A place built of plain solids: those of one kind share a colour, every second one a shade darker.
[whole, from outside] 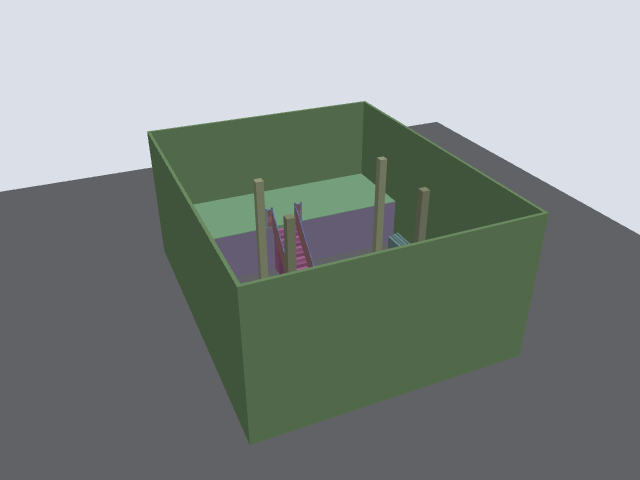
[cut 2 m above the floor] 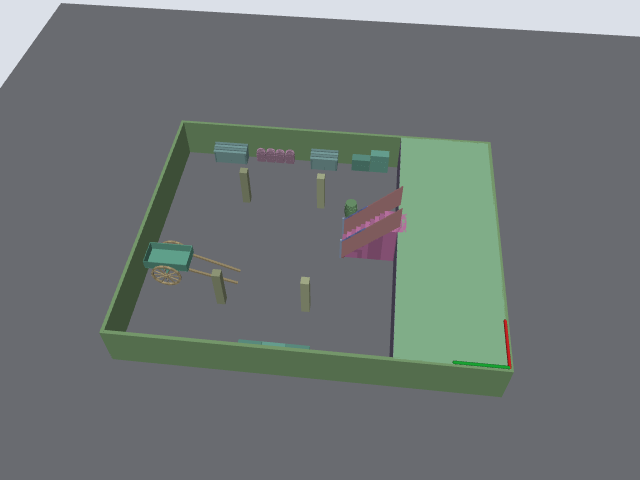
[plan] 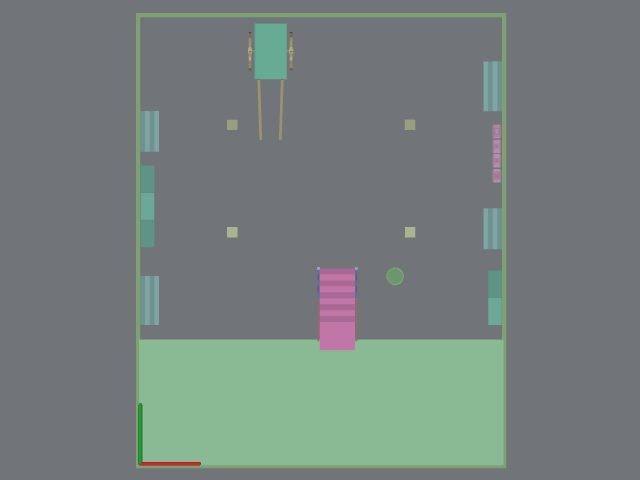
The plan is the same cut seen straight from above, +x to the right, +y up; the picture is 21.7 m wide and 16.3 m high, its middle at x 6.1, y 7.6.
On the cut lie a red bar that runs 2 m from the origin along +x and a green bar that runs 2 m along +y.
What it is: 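An aisled barn 12.3 x 15.2 m, 7.1 m high; a nave 6.0 m broad between two rows of posts 0.36 m square, 3.6 m apart, aisles 3.1 m broad; at the rear a loft 4.2 m deep at 2.63 m over closed bays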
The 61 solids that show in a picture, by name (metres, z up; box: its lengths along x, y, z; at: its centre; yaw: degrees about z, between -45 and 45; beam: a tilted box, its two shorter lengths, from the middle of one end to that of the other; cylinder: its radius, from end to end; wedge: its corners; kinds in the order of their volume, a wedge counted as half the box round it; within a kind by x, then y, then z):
{
 "loft_1": {"box": [12.38, 4.26, 2.68], "at": [6.14, 2.08, 1.29]},
 "wall_1": {"box": [0.15, 15.46, 7.19], "at": [-0.07, 7.58, 3.54]},
 "wall_2": {"box": [12.58, 0.15, 7.19], "at": [6.14, -0.07, 3.54]},
 "wall_3": {"box": [12.58, 0.15, 7.19], "at": [6.14, 15.23, 3.54]},
 "wall_4": {"box": [0.15, 15.46, 7.19], "at": [12.36, 7.58, 3.54]},
 "stair_1": {"box": [1.2, 0.56, 2.47], "at": [6.69, 4.13, 1.19]},
 "stair_2": {"box": [1.2, 0.56, 2.27], "at": [6.69, 4.33, 1.09]},
 "stair_3": {"box": [1.2, 0.56, 2.07], "at": [6.69, 4.54, 0.98]},
 "stair_4": {"box": [1.2, 0.56, 1.87], "at": [6.69, 4.74, 0.88]},
 "stair_5": {"box": [1.2, 0.56, 1.67], "at": [6.69, 4.94, 0.78]},
 "stair_6": {"box": [1.2, 0.56, 1.46], "at": [6.69, 5.14, 0.68]},
 "stair_7": {"box": [1.2, 0.56, 1.26], "at": [6.69, 5.34, 0.58]},
 "stair_8": {"box": [1.2, 0.56, 1.06], "at": [6.69, 5.54, 0.48]},
 "stair_9": {"box": [1.2, 0.56, 0.86], "at": [6.69, 5.75, 0.38]},
 "stair_10": {"box": [1.2, 0.56, 0.66], "at": [6.69, 5.95, 0.28]},
 "stair_11": {"box": [1.2, 0.56, 0.45], "at": [6.69, 6.15, 0.18]},
 "stair_12": {"box": [1.2, 0.56, 0.25], "at": [6.69, 6.35, 0.08]},
 "post_1": {"box": [0.36, 0.36, 7.19], "at": [3.12, 7.86, 3.54]},
 "post_2": {"box": [0.36, 0.36, 7.19], "at": [3.12, 11.51, 3.54]},
 "post_3": {"box": [0.36, 0.36, 7.19], "at": [9.16, 7.86, 3.54]},
 "post_4": {"box": [0.36, 0.36, 7.19], "at": [9.16, 11.51, 3.54]},
 "bin_1": {"box": [0.16, 1.67, 0.18], "at": [0.08, 5.54, 0.78]},
 "bin_2": {"box": [0.16, 1.39, 0.18], "at": [0.08, 11.29, 0.78]},
 "bin_3": {"box": [0.16, 1.67, 0.15], "at": [0.24, 5.54, 0.76]},
 "bin_4": {"box": [0.16, 1.39, 0.15], "at": [0.24, 11.29, 0.76]},
 "bin_5": {"box": [0.6, 1.63, 0.74], "at": [0.3, 5.54, 0.32]},
 "bin_6": {"box": [0.16, 1.67, 0.11], "at": [0.39, 5.54, 0.74]},
 "bin_7": {"box": [0.16, 1.39, 0.11], "at": [0.39, 11.29, 0.74]},
 "bin_8": {"box": [0.16, 1.67, 0.07], "at": [0.55, 5.54, 0.72]},
 "bin_9": {"box": [0.16, 1.39, 0.07], "at": [0.55, 11.29, 0.72]},
 "bin_10": {"box": [0.16, 1.4, 0.07], "at": [11.73, 7.98, 0.72]},
 "bin_11": {"box": [0.16, 1.7, 0.07], "at": [11.73, 12.82, 0.72]},
 "bin_12": {"box": [0.16, 1.4, 0.11], "at": [11.89, 7.98, 0.74]},
 "bin_13": {"box": [0.16, 1.7, 0.11], "at": [11.89, 12.82, 0.74]},
 "bin_14": {"box": [0.6, 1.36, 0.74], "at": [11.98, 7.98, 0.32]},
 "bin_15": {"box": [0.6, 1.66, 0.74], "at": [11.98, 12.82, 0.32]},
 "bin_16": {"box": [0.16, 1.4, 0.15], "at": [12.04, 7.98, 0.76]},
 "bin_17": {"box": [0.16, 1.7, 0.15], "at": [12.04, 12.82, 0.76]},
 "bin_18": {"box": [0.16, 1.4, 0.18], "at": [12.2, 7.98, 0.78]},
 "bin_19": {"box": [0.16, 1.7, 0.18], "at": [12.2, 12.82, 0.78]},
 "bales_1": {"box": [0.46, 0.92, 0.36], "at": [0.24, 7.81, 1.26]},
 "bales_2": {"box": [0.46, 0.92, 0.36], "at": [0.24, 8.74, 1.26]},
 "bales_3": {"box": [0.46, 0.92, 0.36], "at": [0.24, 9.67, 1.26]},
 "bales_4": {"box": [0.46, 0.92, 0.41], "at": [12.04, 5.17, 0.15]},
 "bales_5": {"box": [0.46, 0.92, 0.36], "at": [12.04, 5.17, 0.54]},
 "bales_6": {"box": [0.46, 0.92, 0.36], "at": [12.04, 5.17, 0.9]},
 "bales_7": {"box": [0.46, 0.92, 0.41], "at": [12.04, 6.1, 0.15]},
 "bales_8": {"box": [0.46, 0.92, 0.36], "at": [12.04, 6.1, 0.54]},
 "stair_guard_panel_1": {"wedge": [[6.01, 4.16, 2.45], [6.01, 4.16, 3.57], [6.01, 6.64, -0.02], [6.01, 6.64, 1.09], [6.07, 4.16, 2.45], [6.07, 4.16, 3.57], [6.07, 6.64, -0.02], [6.07, 6.64, 1.09]]},
 "stair_guard_panel_2": {"wedge": [[7.31, 4.16, 2.45], [7.31, 4.16, 3.57], [7.31, 6.64, -0.02], [7.31, 6.64, 1.09], [7.37, 4.16, 2.45], [7.37, 4.16, 3.57], [7.37, 6.64, -0.02], [7.37, 6.64, 1.09]]},
 "face_1": {"box": [6.09, 0.012, 2.65], "at": [3.04, 4.22, 1.27]},
 "face_2": {"box": [4.99, 0.012, 2.65], "at": [9.79, 4.22, 1.27]},
 "cart_rod_1": {"wedge": [[3.97, 13.04, 0.87], [3.97, 13.07, 0.79], [4.04, 10.99, 0.09], [4.04, 11.02, 0.0], [4.07, 13.05, 0.87], [4.07, 13.08, 0.79], [4.14, 11.0, 0.09], [4.14, 11.03, 0.0]]},
 "cart_rod_2": {"wedge": [[4.7, 11.0, 0.09], [4.7, 11.03, 0.0], [4.77, 13.05, 0.87], [4.77, 13.08, 0.79], [4.8, 10.99, 0.09], [4.8, 11.02, 0.0], [4.87, 13.04, 0.87], [4.87, 13.07, 0.79]]},
 "cart_1": {"box": [0.029, 1.9, 0.42], "at": [3.88, 14.01, 1.1]},
 "cart_2": {"box": [1.04, 0.028, 0.42], "at": [4.42, 13.07, 1.1]},
 "cart_3": {"box": [1.1, 1.9, 0.03], "at": [4.42, 14.01, 0.88]},
 "cart_4": {"box": [1.04, 0.028, 0.42], "at": [4.42, 14.95, 1.1]},
 "cart_5": {"box": [0.029, 1.9, 0.42], "at": [4.96, 14.01, 1.1]},
 "cask_1": {"cylinder": 0.26, "from": [8.65, 6.37, 0.85], "to": [8.65, 6.37, 0.9]},
 "stair_guard_newel_1": {"box": [0.09, 0.09, 1.15], "at": [7.65, 4.16, 3.15]}
}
